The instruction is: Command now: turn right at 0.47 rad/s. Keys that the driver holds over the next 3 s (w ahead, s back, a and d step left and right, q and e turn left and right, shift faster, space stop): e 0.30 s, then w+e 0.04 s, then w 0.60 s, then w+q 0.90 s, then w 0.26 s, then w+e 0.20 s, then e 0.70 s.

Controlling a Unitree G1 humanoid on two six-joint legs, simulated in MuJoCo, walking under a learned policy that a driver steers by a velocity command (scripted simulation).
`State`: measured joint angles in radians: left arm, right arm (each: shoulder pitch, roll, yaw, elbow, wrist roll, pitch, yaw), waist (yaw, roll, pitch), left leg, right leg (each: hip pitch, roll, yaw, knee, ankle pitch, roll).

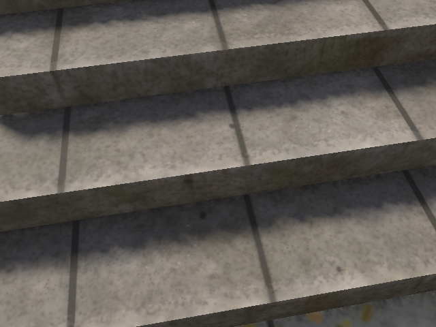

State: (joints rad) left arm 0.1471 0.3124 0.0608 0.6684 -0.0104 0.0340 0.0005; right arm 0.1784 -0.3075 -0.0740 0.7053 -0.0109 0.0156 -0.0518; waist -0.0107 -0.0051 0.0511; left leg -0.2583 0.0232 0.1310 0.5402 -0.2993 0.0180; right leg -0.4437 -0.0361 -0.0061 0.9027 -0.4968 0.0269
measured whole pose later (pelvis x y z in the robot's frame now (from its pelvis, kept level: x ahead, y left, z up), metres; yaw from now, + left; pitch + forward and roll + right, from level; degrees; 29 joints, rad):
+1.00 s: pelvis +0.18 -0.09 +0.01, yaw -17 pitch +3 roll +1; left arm 0.06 0.27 0.02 0.59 -0.01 -0.07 -0.03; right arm 0.41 -0.27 -0.04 0.80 0.02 -0.07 -0.02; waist -0.10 -0.04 0.03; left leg 0.00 0.00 -0.02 0.28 -0.33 -0.01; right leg -0.54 -0.02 0.02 0.59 -0.13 0.00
